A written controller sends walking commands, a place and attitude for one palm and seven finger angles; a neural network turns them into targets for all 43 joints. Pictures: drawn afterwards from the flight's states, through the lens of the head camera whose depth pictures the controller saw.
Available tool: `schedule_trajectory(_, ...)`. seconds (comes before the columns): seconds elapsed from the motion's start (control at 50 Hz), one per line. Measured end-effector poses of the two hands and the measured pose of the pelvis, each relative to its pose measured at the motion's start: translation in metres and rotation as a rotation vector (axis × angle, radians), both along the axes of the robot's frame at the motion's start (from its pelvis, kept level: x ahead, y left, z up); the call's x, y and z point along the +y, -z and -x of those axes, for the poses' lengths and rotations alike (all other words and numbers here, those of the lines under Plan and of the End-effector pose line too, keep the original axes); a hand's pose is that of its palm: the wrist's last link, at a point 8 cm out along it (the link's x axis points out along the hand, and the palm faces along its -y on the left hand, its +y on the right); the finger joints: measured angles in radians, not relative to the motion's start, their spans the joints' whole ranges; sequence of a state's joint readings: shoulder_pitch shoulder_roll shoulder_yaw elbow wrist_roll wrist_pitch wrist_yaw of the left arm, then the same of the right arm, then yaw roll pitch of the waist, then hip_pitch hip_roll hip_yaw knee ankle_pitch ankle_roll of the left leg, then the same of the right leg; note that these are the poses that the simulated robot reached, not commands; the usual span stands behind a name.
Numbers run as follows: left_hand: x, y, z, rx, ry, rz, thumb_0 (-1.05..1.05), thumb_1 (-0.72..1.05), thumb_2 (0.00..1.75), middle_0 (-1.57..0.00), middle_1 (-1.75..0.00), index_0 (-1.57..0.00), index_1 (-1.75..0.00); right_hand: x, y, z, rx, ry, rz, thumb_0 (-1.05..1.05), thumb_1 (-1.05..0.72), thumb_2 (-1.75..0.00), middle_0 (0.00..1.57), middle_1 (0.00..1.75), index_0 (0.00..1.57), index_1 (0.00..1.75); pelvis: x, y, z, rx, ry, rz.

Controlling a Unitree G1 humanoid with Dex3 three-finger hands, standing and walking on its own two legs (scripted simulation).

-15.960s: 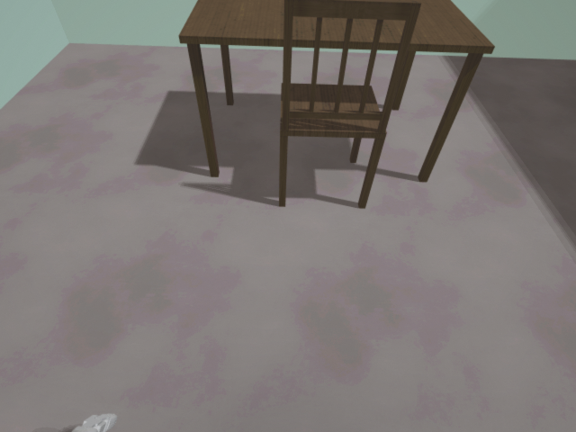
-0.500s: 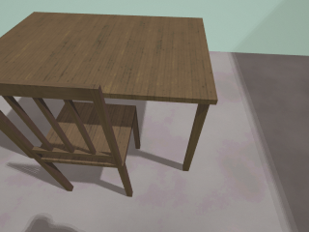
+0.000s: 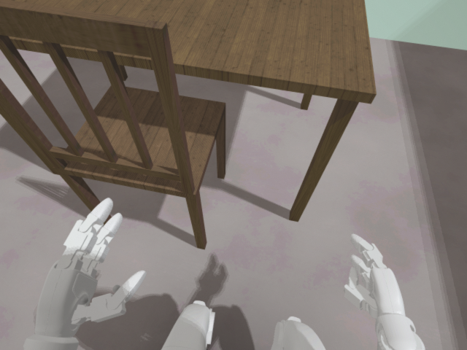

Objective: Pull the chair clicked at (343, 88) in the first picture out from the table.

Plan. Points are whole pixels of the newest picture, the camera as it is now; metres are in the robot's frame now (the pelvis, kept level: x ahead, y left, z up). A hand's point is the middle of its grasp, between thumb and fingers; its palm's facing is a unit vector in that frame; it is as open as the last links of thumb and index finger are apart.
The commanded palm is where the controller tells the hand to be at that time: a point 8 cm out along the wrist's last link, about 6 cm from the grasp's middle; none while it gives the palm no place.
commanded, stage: raise the hand toward the chair's back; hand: left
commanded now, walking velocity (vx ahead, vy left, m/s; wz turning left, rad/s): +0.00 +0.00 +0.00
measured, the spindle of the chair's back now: (89, 113) +0.52 +0.39 +0.03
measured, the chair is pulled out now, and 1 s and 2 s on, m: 0.00 0.00 0.00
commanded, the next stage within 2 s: aim the fingers beside a spindle in 1.50 s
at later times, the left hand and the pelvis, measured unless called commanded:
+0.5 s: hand (127, 263) +0.22 +0.19 +0.05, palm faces -0.13 -0.99 -0.06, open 15.0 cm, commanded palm +0.20 +0.26 +0.07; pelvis +0.00 +0.03 +0.01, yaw -1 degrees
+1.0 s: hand (103, 220) +0.27 +0.24 +0.08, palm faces -0.03 -1.00 -0.08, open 16.9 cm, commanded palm +0.25 +0.29 +0.08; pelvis +0.03 +0.03 +0.03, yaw -1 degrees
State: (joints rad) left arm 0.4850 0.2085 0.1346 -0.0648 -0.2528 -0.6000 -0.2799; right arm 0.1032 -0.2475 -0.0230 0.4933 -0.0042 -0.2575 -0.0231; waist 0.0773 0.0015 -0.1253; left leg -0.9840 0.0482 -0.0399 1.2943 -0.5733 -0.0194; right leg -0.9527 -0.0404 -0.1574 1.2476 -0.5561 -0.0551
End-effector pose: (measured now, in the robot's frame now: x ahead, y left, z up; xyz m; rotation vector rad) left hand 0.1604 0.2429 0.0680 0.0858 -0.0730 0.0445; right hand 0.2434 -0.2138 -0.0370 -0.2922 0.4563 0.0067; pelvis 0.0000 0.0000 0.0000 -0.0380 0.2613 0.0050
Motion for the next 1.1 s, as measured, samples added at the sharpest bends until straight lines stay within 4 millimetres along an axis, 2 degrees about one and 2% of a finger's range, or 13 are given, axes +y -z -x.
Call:
schedule_trajectory(0.06, -0.014, -0.008, -0.025, -0.054, 0.138, 0.002, 0.02, 0.33, 0.66, -0.14, -0.21, -0.14, -0.21, 0.017, 0.025, 0.024, 0.068, 0.017, -0.059, 0.01, -0.91, -0.9, 0.2, 0.3, 0.2, 0.3, 0.003, 0.005, 0.007, 0.008, 0.001, 0.009)
schedule_trajectory(0.14, -0.029, 0.015, -0.053, 0.145, 0.276, 0.05, 0.01, 0.24, 0.62, -0.13, -0.19, -0.13, -0.19, 0.023, 0.041, 0.065, 0.178, 0.105, -0.116, 0.01, -0.9, -0.9, 0.21, 0.3, 0.2, 0.3, 0.007, 0.0, 0.012, 0.014, 0.012, 0.002)
schedule_trajectory(0.2, -0.023, 0.023, -0.055, 0.273, 0.224, 0.086, 0.01, 0.17, 0.59, -0.13, -0.18, -0.13, -0.18, 0.017, 0.038, 0.093, 0.239, 0.186, -0.12, 0.01, -0.9, -0.9, 0.21, 0.3, 0.2, 0.3, 0.011, -0.01, 0.01, 0.01, 0.026, -0.005)
schedule_trajectory(0.3, 0.006, -0.001, -0.042, 0.191, 0.022, 0.051, 0.01, 0.05, 0.54, -0.12, -0.17, -0.12, -0.17, -0.002, 0.029, 0.116, 0.281, 0.243, -0.06, 0.01, -0.9, -0.9, 0.21, 0.3, 0.2, 0.3, 0.017, -0.019, 0.004, 0.008, 0.032, -0.008)
schedule_trajectory(0.38, 0.017, -0.008, -0.037, 0.095, 0.013, -0.005, 0.01, -0.04, 0.5, -0.11, -0.15, -0.11, -0.15, -0.014, 0.026, 0.111, 0.267, 0.22, 0.0, 0.01, -0.9, -0.9, 0.2, 0.3, 0.2, 0.3, 0.021, -0.016, 0.004, 0.017, 0.018, -0.001)
schedule_trajectory(0.48, 0.008, 0.012, -0.046, 0.158, 0.155, 0.014, 0.0, -0.16, 0.45, -0.09, -0.13, -0.09, -0.13, -0.017, 0.017, 0.09, 0.194, 0.21, 0.031, 0.01, -0.9, -0.9, 0.2, 0.3, 0.2, 0.3, 0.026, -0.012, 0.003, 0.024, 0.017, 0.005)
schedule_trajectory(0.54, 0.009, 0.013, -0.051, 0.188, 0.167, 0.035, 0.0, -0.23, 0.42, -0.09, -0.12, -0.09, -0.12, -0.012, 0.007, 0.075, 0.148, 0.211, 0.025, 0.01, -0.91, -0.9, 0.2, 0.3, 0.2, 0.3, 0.027, -0.016, 0.0, 0.02, 0.02, 0.006)
schedule_trajectory(0.68, 0.032, -0.014, -0.061, 0.094, 0.04, 0.027, 0.0, -0.39, 0.35, -0.08, -0.1, -0.08, -0.1, 0.011, -0.008, 0.046, 0.106, 0.15, -0.009, 0.01, -0.9, -0.9, 0.2, 0.3, 0.2, 0.3, 0.03, -0.025, -0.011, 0.014, 0.01, 0.013)
schedule_trajectory(0.76, 0.033, -0.007, -0.067, 0.137, 0.08, 0.012, 0.0, -0.44, 0.33, -0.07, -0.09, -0.07, -0.09, 0.021, -0.006, 0.037, 0.118, 0.113, -0.021, 0.01, -0.9, -0.9, 0.2, 0.3, 0.2, 0.3, 0.031, -0.025, -0.015, 0.02, 0.005, 0.017)
schedule_trajectory(0.84, 0.032, 0.001, -0.073, 0.201, 0.132, 0.019, 0.0, -0.47, 0.32, -0.07, -0.08, -0.07, -0.08, 0.024, -0.003, 0.036, 0.141, 0.113, -0.023, 0.01, -0.9, -0.9, 0.21, 0.3, 0.2, 0.3, 0.033, -0.027, -0.019, 0.023, 0.008, 0.017)
schedule_trajectory(1.0, 0.049, -0.019, -0.089, 0.109, 0.07, 0.009, -0.01, -0.5, 0.31, -0.07, -0.08, -0.07, -0.08, 0.016, 0.003, 0.048, 0.209, 0.144, -0.006, 0.01, -0.9, -0.9, 0.21, 0.3, 0.2, 0.3, 0.033, -0.03, -0.026, 0.029, 0.008, 0.018)
schedule_trajectory(1.1, 0.047, -0.01, -0.099, 0.165, 0.112, 0.013, -0.01, -0.5, 0.31, -0.06, -0.08, -0.06, -0.08, 0.007, 0.006, 0.056, 0.238, 0.167, -0.001, 0.01, -0.9, -0.9, 0.21, 0.3, 0.2, 0.3, 0.033, -0.031, -0.026, 0.034, 0.011, 0.016)
